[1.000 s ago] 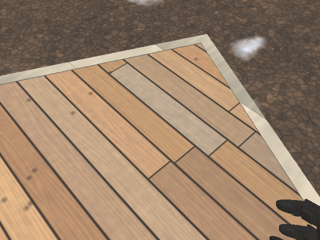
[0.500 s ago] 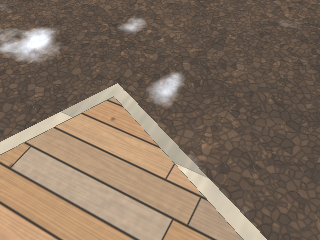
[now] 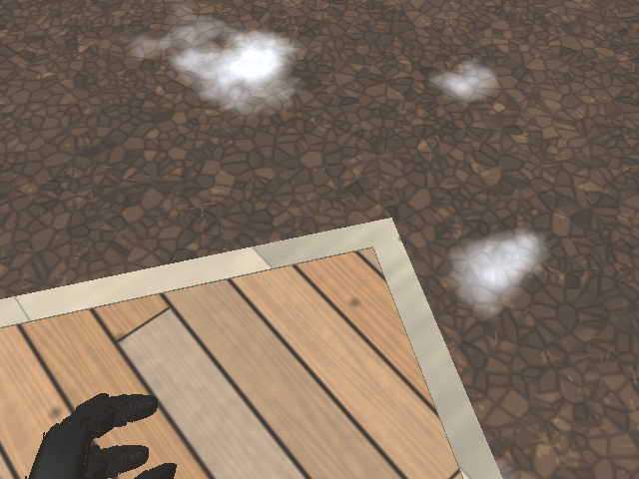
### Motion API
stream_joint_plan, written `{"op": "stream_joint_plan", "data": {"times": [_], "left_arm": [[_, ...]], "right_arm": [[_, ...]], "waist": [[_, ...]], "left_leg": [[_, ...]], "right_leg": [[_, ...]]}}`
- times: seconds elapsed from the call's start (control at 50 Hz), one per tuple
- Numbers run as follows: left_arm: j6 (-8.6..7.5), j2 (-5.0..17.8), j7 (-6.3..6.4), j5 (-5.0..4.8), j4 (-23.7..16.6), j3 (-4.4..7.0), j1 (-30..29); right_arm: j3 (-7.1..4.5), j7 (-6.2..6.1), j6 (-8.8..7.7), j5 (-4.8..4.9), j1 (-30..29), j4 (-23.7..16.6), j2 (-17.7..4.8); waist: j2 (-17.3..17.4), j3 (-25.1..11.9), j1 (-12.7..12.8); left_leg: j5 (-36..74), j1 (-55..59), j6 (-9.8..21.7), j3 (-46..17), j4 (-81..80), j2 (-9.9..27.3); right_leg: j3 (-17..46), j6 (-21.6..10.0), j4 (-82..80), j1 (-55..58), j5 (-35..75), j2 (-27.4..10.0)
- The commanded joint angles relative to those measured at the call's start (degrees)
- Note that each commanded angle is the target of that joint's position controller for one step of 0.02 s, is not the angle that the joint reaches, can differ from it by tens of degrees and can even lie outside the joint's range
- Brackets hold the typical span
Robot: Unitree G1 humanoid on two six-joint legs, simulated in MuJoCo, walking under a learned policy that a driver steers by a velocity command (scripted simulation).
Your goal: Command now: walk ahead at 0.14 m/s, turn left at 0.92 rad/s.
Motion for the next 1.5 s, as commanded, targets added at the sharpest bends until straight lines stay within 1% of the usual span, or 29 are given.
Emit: {"op": "stream_joint_plan", "data": {"times": [0.02,0.12,0.3,0.34,0.36,0.38,0.4,0.42,0.5,0.6,0.7,0.78,0.8,0.82,0.84,0.86,0.88,0.92,0.98,1.1,1.16,1.18,1.2,1.24,1.26,1.3,1.36,1.46,1.5], "left_arm": [[0.8,5.9,0.67,0.46,-0.87,2.49,5.62],[1.31,6.11,1.3,-0.58,-0.81,2.94,1.82],[-1.95,8.97,-0.18,-0.95,0.29,4.67,1.2],[-1.98,9.65,-0.25,-1.18,1.34,5.22,3.73],[-1.09,12.22,0.21,-0.49,0.06,5.46,2.82],[-0.28,13.32,0.19,1.54,-0.06,5.58,4.47],[-0.23,11.41,0.43,1.09,-0.42,5.63,4.81],[0.15,8.95,0.98,0.45,-1.09,4.92,3.1],[2.27,8.27,2.9,0.35,-1.5,3.88,2.68],[2.94,9.9,2.48,0.72,-0.19,4.57,6.63],[3.22,11.6,0.47,-0.44,0.92,5.19,5.65],[2.91,11.36,-0.33,-3.02,2.98,4.83,6.21],[2.62,9.07,-0.56,-3.06,4.7,4.12,9.86],[2.21,4.71,-1.24,-0.06,3.7,2.57,11.65],[2.16,5.75,-0.67,0.48,1.33,2.8,7.74],[2.51,9.43,-0.1,-0.55,1.75,3.95,4.87],[2.92,9.04,0.1,-1.38,2.24,4.13,5.78],[3.79,8.82,0.77,-0.72,4.65,4.32,9.17],[3.86,7.07,0.59,-1.02,5.58,3.74,11.54],[3.82,6.15,0.24,-1.05,4.95,2.34,9.49],[3.07,8.22,0.66,-0.29,4.92,2.95,11.51],[2.78,10.85,1.04,0.14,4.84,3.62,13.82],[2.96,14.77,1.37,0.17,5.37,4.9,14.94],[3.24,12.22,1.87,0.47,5.35,4.8,15.23],[3.01,10.43,2.4,0.98,4.38,4.14,13.93],[2.48,9.04,2.81,-0.04,3.02,3.87,7.41],[3.07,10.12,2.92,-0.09,3.22,4.58,6.63],[3.45,12.46,1.39,-1.58,3.63,5.77,6.92],[3.3,9.97,0.52,-2.28,4.9,5.36,8.41]], "right_arm": [[-2.99,-2.29,0.25,0.44,-1.47,-5.85,-9.7],[-2.96,-4.39,3.32,1.04,-2.81,-7.18,-9.87],[-2.99,-3.42,4.25,0.56,-5.68,-9.43,-9.19],[-2.13,-2.99,4.35,1.2,-4.41,-9.2,-6.92],[-1.06,-2.57,4.36,0.45,1.45,-8.2,-3.33],[-2.09,-2.19,4.05,1.14,0.96,-10.27,-7.6],[-3.39,-1.93,3.69,0.82,-0.23,-9.56,-12.71],[-3.94,-1.91,4.0,1.07,-0.73,-8.23,-14.03],[-2.37,-2.13,5.12,1.2,-0.84,-8.09,-9.13],[-1.38,-2.31,4.55,1.0,-4.85,-9.91,-6.75],[-0.28,-1.9,4.28,-0.03,-4.17,-9.01,-4.54],[-0.71,-1.16,4.46,-0.2,0.98,-6.44,-4.89],[-1.31,-1.33,4.45,-0.2,2.52,-5.66,-6.78],[-2.46,-2.12,4.45,-0.24,3.21,-6.23,-12.18],[-2.66,-2.14,3.76,-2.14,0.23,-7.87,-14.74],[-1.66,-1.72,2.7,-2.98,0.14,-7.68,-10.91],[-0.95,-1.62,1.89,-2.77,-2.03,-6.49,-9.14],[-0.16,-1.84,1.28,-1.23,-6.94,-6.1,-6.86],[1.09,-2.15,1.08,-1.64,-8.71,-5.17,-3.99],[0.85,-1.54,1.55,-1.44,-7.7,-1.73,-4.9],[-0.32,-1.59,1.87,0.52,-7.95,-0.91,-8.34],[-0.35,-1.85,1.69,0.18,-8.0,-1.44,-7.95],[-0.23,-1.81,1.4,0.0,-7.14,-2.35,-6.14],[-0.79,-2.21,1.89,0.61,-10.24,-3.1,-5.98],[-1.86,-2.21,2.45,0.62,-10.47,-3.04,-7.19],[-1.94,-1.96,4.19,1.05,-7.06,-2.11,-4.99],[-1.23,-1.1,5.01,1.01,-8.46,-3.33,-2.6],[-2.31,0.68,5.73,0.99,-5.95,-5.26,-4.42],[-3.93,-0.16,5.89,0.82,0.45,-3.36,-6.51]], "waist": [[-1.64,-14.33,4.41],[3.73,-14.4,2.88],[10.26,-12.99,1.65],[4.48,-14.04,2.36],[-6.52,-17.54,-0.84],[-14.75,-15.5,-0.67],[-12.31,-13.73,0.71],[-8.97,-11.76,1.26],[-7.04,-8.04,2.8],[-8.12,-11.2,6.15],[-8.41,-12.77,5.34],[-8.48,-13.31,1.77],[-5.08,-13.66,1.73],[10.83,-15.45,3.88],[17.36,-15.02,2.15],[10.48,-14.78,-0.4],[9.62,-13.29,1.42],[8.56,-11.99,3.47],[8.08,-12.95,4.98],[8.29,-11.19,2.55],[6.24,-8.83,4.73],[2.96,-10.66,4.98],[-6.8,-11.87,3.38],[-16.01,-11.15,6.85],[-12.97,-10.76,6.95],[-8.71,-8.56,3.3],[-9.82,-8.42,4.74],[-9.47,-11.72,4.29],[-4.54,-12.55,1.39]], "left_leg": [[18.06,11.68,5.44,-23.43,-7.68,15.05],[3.11,11.7,1.55,-24.55,-6.62,11.97],[4.34,13.65,-0.2,-33.49,0.29,10.42],[-15.47,8.41,-3.38,-30.15,8.14,5.9],[-34.01,1.0,-5.85,-21.46,19.93,0.56],[-38.12,-7.88,-8.61,-13.46,30.19,-1.5],[-32.73,-10.8,-11.2,-10.95,37.07,3.61],[-27.65,-11.71,-12.08,-9.63,39.58,5.97],[-19.0,-14.42,-13.71,-0.87,45.84,10.19],[-17.6,-16.29,-15.51,2.53,37.0,16.4],[-18.83,-3.15,-13.16,5.73,21.87,14.73],[-10.01,9.08,-8.48,7.31,0.22,11.75],[-2.76,16.73,-6.49,4.75,-5.83,12.07],[16.17,26.9,-2.09,-11.96,-6.2,25.08],[19.22,21.51,9.64,-22.08,-6.75,35.26],[17.5,18.42,10.65,-18.15,-7.55,32.62],[14.53,16.48,7.72,-13.18,-7.39,28.87],[13.35,15.11,4.0,-8.2,-7.08,24.78],[16.56,13.39,3.69,-4.7,-6.7,22.33],[9.18,12.29,5.1,-8.95,-5.6,23.48],[6.01,8.57,2.58,-13.42,-3.53,20.87],[2.73,5.37,0.36,-13.14,-0.49,18.78],[-5.17,-0.95,-2.43,-7.68,4.22,13.38],[-28.48,-9.4,-7.82,3.47,23.71,7.36],[-33.34,-12.42,-9.28,2.21,35.25,9.37],[-28.13,-13.18,-11.2,0.66,36.04,13.34],[-22.04,-9.48,-12.75,5.29,28.01,14.46],[-15.77,1.34,-9.36,10.62,12.22,13.53],[-7.9,12.0,-5.62,9.91,2.35,10.71]], "right_leg": [[-0.11,2.17,-7.1,-2.25,3.15,0.32],[0.88,3.99,-16.07,-4.08,11.41,1.72],[1.66,1.94,-39.99,8.04,13.5,2.74],[2.63,-1.01,-50.95,19.44,24.63,-3.08],[12.59,-6.7,-48.24,28.94,33.7,-15.62],[22.8,-15.12,-49.62,26.98,37.39,-23.41],[23.33,-17.18,-50.4,24.84,31.87,-24.28],[16.46,-15.11,-50.07,23.25,24.6,-20.32],[1.7,-13.0,-52.39,19.29,21.6,-14.22],[-3.76,-15.7,-53.49,27.48,24.82,-18.04],[-8.76,-15.74,-52.25,22.97,27.55,-18.57],[-10.23,-11.97,-44.83,21.5,30.88,-18.94],[-12.96,-7.84,-40.2,16.49,25.49,-16.71],[-18.61,-1.76,-25.72,3.89,3.56,-10.63],[-15.76,1.31,-14.71,-6.17,-12.21,-4.89],[-10.6,1.32,-7.18,-5.2,-11.58,-6.01],[-9.28,0.87,-5.58,-4.83,-7.82,-6.31],[-8.96,1.99,-5.81,-3.64,-0.31,-6.5],[-9.31,3.28,-10.21,2.11,4.8,-5.98],[-10.03,1.95,-30.41,10.98,3.17,-5.48],[-9.97,-0.77,-43.58,17.27,16.88,-3.5],[-6.68,-2.54,-42.75,22.19,26.37,-7.49],[-3.96,-6.05,-41.64,26.89,33.21,-12.79],[6.98,-16.29,-49.99,26.77,32.63,-25.19],[7.49,-18.33,-50.94,26.47,36.12,-27.33],[-1.6,-14.43,-50.31,24.77,33.15,-23.29],[-10.28,-12.23,-50.23,24.11,31.7,-20.14],[-15.6,-10.08,-45.78,24.16,31.21,-22.54],[-19.97,-5.28,-34.99,18.59,23.42,-19.43]]}}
